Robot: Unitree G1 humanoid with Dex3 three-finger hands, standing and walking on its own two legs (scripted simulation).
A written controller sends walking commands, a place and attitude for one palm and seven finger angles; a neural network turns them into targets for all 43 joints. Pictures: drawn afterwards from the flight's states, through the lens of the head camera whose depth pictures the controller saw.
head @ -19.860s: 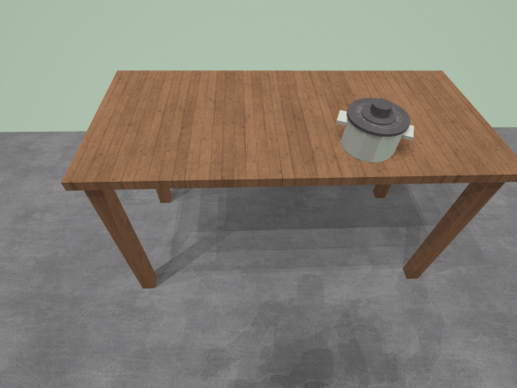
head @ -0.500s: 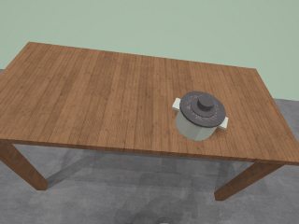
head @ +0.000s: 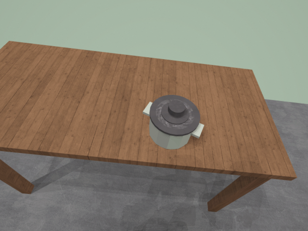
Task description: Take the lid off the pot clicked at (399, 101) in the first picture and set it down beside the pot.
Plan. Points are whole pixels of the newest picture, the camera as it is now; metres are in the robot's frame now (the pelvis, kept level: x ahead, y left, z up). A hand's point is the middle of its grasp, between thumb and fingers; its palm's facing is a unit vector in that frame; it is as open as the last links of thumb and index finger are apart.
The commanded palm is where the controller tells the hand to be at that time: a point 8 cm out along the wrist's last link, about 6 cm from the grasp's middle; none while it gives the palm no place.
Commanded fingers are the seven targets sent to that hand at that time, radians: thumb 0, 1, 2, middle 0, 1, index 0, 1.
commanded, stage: shuffle to correct the standing spot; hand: left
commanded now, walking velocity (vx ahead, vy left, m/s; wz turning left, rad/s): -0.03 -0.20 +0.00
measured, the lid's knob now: (176, 108) +0.45 -0.05 +0.04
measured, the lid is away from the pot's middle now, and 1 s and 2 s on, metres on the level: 0.00 0.00 0.00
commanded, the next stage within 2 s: come to a stop and stand still in 0.42 s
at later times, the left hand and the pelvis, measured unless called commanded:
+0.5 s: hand out of the picture +0.00 +0.04 -0.18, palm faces +0.03 -0.98 -0.18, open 7.4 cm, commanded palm none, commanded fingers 0.00 0.90 0.90 -0.20 -0.30 -0.20 -0.30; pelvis -0.02 -0.14 +0.00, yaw +0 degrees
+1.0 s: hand out of the picture -0.09 -0.04 -0.16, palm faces +0.10 -0.98 -0.18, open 7.3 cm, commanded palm none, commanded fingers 0.00 0.90 0.90 -0.20 -0.30 -0.20 -0.30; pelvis -0.06 -0.21 +0.01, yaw +2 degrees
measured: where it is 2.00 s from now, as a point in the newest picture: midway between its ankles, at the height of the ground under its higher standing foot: outside the picture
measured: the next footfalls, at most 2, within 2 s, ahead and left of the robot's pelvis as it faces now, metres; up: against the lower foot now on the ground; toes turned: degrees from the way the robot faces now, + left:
right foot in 0.22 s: +0.02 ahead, -0.20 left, +0.00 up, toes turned -3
left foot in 0.50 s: -0.04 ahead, -0.10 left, +0.00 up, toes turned +5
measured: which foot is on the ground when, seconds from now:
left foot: down 0.00-0.22, up 0.24-0.48, down 0.50-1.00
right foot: up 0.00-0.20, down 0.22-0.52, up 0.54-0.72, down 0.74-1.00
